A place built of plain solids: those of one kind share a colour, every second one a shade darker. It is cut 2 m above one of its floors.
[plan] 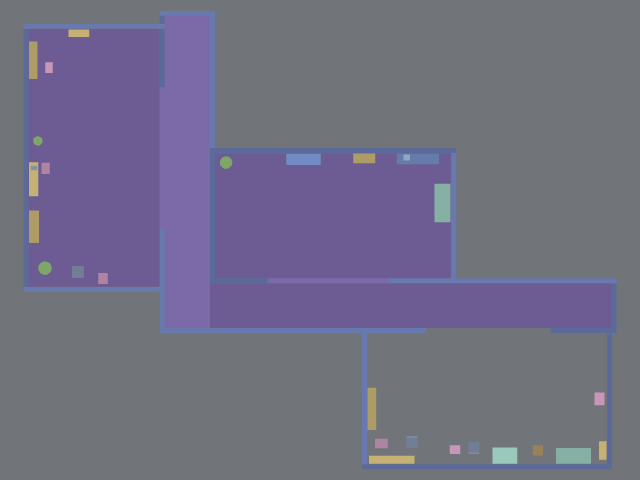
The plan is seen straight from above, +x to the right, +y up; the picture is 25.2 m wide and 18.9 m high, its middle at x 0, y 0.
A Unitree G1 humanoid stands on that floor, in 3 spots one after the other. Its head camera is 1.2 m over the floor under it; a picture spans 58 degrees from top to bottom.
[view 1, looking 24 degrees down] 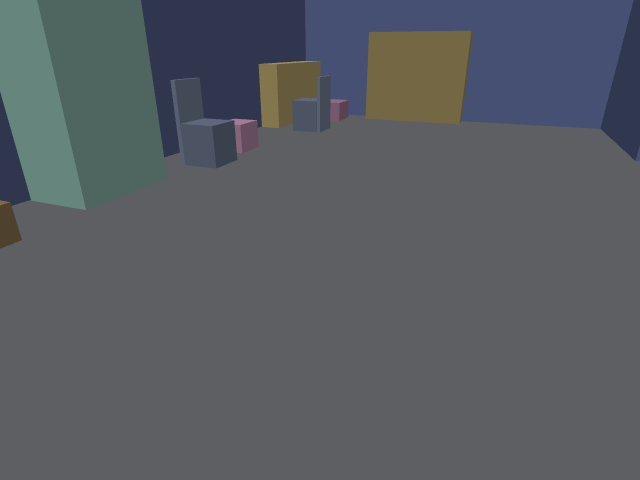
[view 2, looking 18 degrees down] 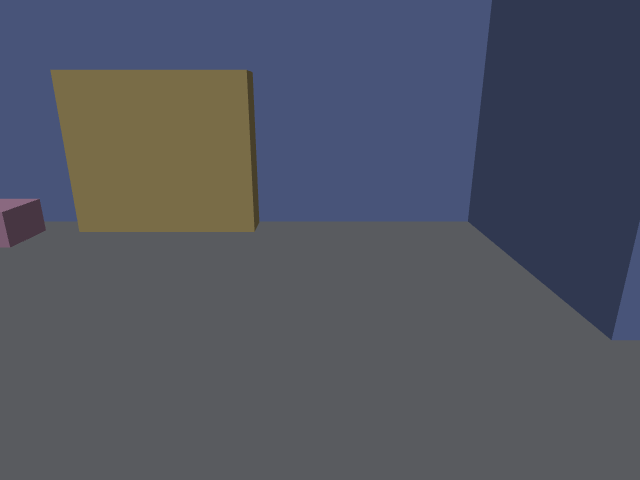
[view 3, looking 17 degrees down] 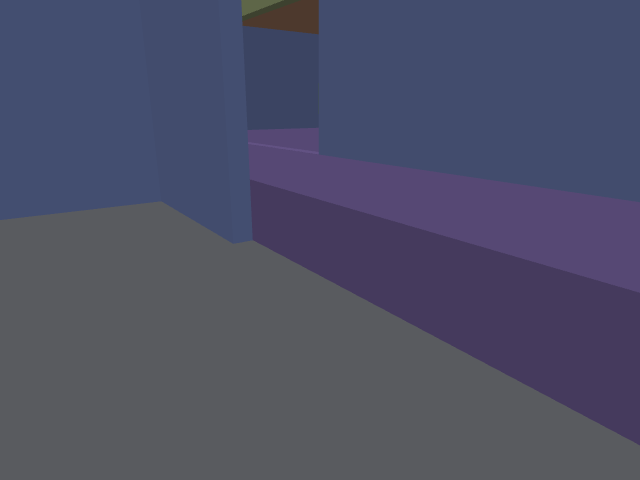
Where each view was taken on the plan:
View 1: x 10.11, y -5.19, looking -158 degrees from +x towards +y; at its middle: ground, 2.95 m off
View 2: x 6.16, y -5.19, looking -180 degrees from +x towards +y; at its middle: ground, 3.88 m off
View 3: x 7.73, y -5.19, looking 145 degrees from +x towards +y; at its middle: floor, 3.15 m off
